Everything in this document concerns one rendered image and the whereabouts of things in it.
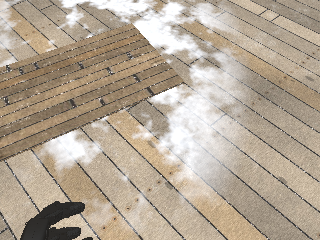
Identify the robot left hand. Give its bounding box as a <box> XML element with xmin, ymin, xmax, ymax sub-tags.
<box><xmin>20</xmin><ymin>201</ymin><xmax>94</xmax><ymax>240</ymax></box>

